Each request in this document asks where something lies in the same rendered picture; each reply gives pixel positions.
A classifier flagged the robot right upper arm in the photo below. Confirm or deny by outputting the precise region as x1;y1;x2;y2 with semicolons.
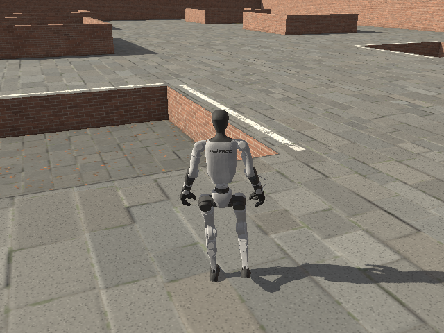
235;139;255;178

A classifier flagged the robot right hand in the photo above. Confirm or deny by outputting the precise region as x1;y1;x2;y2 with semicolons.
249;191;265;207

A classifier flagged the robot left upper arm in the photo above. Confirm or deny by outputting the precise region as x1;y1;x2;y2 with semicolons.
188;140;207;178

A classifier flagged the robot right thigh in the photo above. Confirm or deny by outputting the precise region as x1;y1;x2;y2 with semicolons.
232;192;246;234

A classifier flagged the robot left hand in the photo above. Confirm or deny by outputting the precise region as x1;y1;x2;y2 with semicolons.
180;192;196;206

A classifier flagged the robot right forearm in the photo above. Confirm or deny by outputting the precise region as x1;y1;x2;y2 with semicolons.
248;167;263;194

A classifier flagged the robot left forearm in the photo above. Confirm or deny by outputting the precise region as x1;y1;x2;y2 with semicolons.
182;168;195;195

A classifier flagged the robot right shin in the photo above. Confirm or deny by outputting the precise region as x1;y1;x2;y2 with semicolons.
238;222;248;269

